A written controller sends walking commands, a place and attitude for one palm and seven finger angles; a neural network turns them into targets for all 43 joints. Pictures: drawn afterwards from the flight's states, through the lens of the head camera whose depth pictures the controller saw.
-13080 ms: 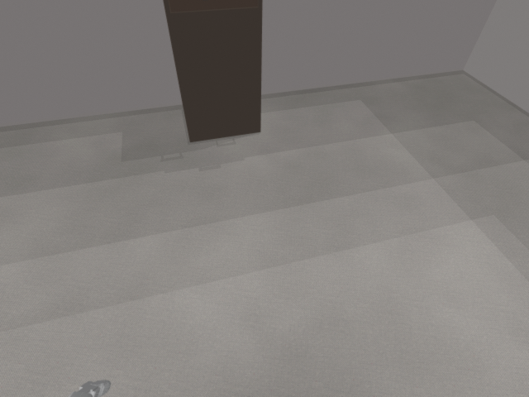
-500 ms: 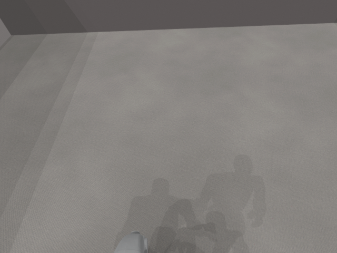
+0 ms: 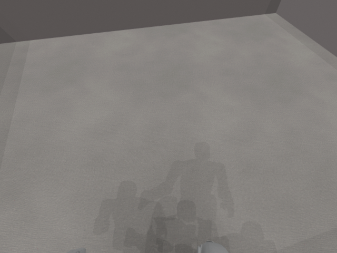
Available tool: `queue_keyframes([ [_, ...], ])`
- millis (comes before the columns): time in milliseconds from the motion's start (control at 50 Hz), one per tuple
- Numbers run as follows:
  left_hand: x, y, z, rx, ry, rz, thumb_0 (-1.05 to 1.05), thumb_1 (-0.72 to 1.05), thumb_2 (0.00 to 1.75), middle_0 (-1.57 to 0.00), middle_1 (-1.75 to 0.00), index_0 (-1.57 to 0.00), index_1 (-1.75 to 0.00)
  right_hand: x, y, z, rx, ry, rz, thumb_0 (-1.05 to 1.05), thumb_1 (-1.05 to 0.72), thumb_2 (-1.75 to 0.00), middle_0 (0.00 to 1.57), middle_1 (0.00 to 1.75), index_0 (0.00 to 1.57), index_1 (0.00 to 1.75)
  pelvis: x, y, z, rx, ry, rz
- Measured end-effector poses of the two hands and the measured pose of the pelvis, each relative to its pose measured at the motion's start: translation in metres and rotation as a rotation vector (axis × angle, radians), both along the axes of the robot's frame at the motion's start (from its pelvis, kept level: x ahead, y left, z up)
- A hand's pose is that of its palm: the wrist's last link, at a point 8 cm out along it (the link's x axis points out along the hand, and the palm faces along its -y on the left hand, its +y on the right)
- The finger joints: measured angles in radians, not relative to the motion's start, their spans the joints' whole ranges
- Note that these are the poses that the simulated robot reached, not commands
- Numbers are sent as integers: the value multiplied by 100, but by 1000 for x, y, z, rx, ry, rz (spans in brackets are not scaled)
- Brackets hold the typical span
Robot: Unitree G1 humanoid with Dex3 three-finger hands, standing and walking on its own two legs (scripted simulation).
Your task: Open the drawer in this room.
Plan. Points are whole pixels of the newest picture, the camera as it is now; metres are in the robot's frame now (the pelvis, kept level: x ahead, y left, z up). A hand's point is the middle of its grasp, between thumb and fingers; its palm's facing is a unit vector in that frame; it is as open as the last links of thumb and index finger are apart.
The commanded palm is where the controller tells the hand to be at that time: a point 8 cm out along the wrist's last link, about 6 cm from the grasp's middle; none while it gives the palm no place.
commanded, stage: turn to face it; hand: left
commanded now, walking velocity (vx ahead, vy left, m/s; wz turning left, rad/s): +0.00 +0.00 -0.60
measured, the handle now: out of the picture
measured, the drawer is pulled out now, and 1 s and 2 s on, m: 0.00 0.00 0.00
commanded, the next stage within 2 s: none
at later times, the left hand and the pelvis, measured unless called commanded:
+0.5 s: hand (121, 242) +0.17 +0.14 -0.17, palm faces -0.26 -0.94 -0.21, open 7.3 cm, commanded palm none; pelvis +0.04 -0.02 +0.00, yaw -17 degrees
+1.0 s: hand (141, 214) +0.24 +0.09 -0.16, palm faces -0.58 -0.78 -0.23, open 7.3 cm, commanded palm none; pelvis +0.04 -0.01 +0.00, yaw -37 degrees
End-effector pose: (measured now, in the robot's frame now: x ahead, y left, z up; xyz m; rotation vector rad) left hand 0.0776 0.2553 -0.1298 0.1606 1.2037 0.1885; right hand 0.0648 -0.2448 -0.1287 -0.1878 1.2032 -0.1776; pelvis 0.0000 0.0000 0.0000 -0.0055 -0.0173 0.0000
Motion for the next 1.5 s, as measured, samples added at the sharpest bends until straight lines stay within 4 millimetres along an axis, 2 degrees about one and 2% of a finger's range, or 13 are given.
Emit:
queue_keyframes([
  [120,68,-30,8,53,-72,-154,0,91,90,-19,-30,-20,-30,-32,-33,-22,32,47,-134,0,-91,-89,20,30,21,30,16,-23,-11,22,8,-93],
  [180,88,-51,9,70,-107,-215,0,91,90,-19,-30,-20,-30,-46,-49,-33,40,87,-183,1,-91,-89,20,30,21,30,20,-35,-16,18,11,-126],
  [380,94,-80,10,25,-27,-296,0,91,90,-20,-30,-21,-30,-35,-62,-6,11,50,-251,1,-91,-89,19,30,20,29,30,-41,2,29,28,-229],
  [520,98,-64,-9,-14,28,-335,0,91,90,-20,-30,-21,-30,-12,-49,9,-45,-34,-284,1,-91,-89,19,30,20,29,36,-20,-2,7,34,-308],
  [600,110,-46,-26,-30,50,-357,1,91,90,-20,-30,-21,-30,-13,-31,15,-84,-74,-308,1,-91,-89,20,30,20,30,41,-3,-9,-5,30,-359],
  [740,134,-33,-15,-20,69,-435,1,91,90,-20,-30,-20,-30,-43,-3,26,-72,-31,-392,1,-91,-89,20,30,21,30,48,8,4,-26,32,-452],
  [840,151,-43,-9,2,81,-509,1,91,90,-19,-30,-20,-30,-74,10,20,-39,-2,-494,1,-91,-89,20,30,21,30,49,7,6,-28,31,-522],
  [940,173,-82,-5,12,57,-618,1,91,90,-19,-30,-20,-30,-121,17,6,8,51,-613,1,-91,-89,20,30,21,30,43,-3,2,-13,21,-596],
  [1060,197,-155,1,26,-62,-768,1,91,90,-19,-30,-20,-30,-185,11,-27,71,112,-744,1,-91,-89,20,30,21,30,29,-30,-15,21,9,-680],
  [1140,195,-186,13,34,-112,-816,0,91,90,-20,-30,-20,-30,-207,0,-31,84,147,-794,1,-91,-89,20,30,20,30,19,-40,-11,25,-1,-715],
  [1280,179,-205,22,39,-63,-879,0,91,90,-20,-30,-21,-30,-202,-28,-10,45,50,-834,1,-91,-89,19,30,20,29,12,-52,5,50,1,-798],
  [1380,173,-205,17,29,-22,-905,0,91,90,-20,-30,-21,-30,-194,-40,-2,7,7,-854,1,-91,-89,19,30,20,29,14,-52,6,44,8,-852],
  [1500,174,-188,3,36,45,-924,0,91,90,-20,-30,-21,-30,-176,-44,9,-43,-34,-876,1,-91,-89,19,30,20,29,25,-45,4,29,21,-919],
])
